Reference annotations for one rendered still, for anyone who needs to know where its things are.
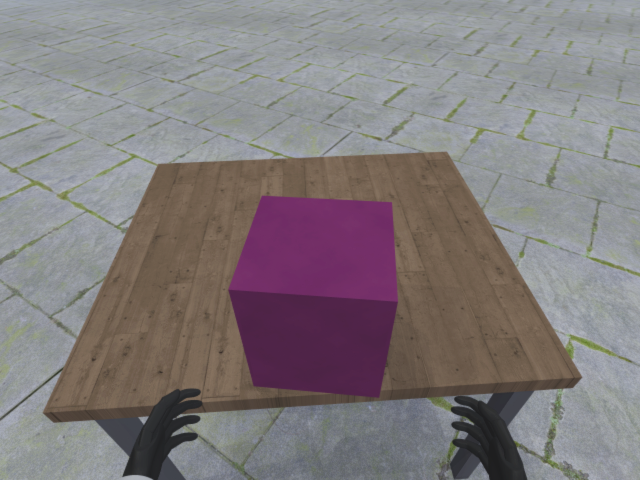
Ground carton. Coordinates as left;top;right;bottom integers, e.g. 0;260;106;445
228;196;398;398

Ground robot left hand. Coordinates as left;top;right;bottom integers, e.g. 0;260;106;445
122;389;202;480

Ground robot right hand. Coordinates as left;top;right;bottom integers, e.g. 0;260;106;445
451;396;527;480

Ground table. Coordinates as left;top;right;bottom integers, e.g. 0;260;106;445
43;152;582;480

